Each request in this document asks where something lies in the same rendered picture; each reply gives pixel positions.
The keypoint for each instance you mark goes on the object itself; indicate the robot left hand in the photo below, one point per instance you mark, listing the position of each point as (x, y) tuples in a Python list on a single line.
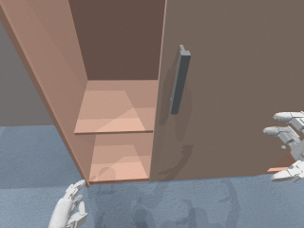
[(62, 214)]

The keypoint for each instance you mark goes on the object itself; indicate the handle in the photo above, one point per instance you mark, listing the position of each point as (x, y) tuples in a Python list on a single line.
[(180, 77)]

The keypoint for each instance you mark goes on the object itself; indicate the wardrobe door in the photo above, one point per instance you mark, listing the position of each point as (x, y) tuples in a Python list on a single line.
[(286, 161), (246, 65)]

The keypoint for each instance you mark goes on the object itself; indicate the robot right hand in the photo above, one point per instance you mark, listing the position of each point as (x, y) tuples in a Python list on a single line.
[(294, 172)]

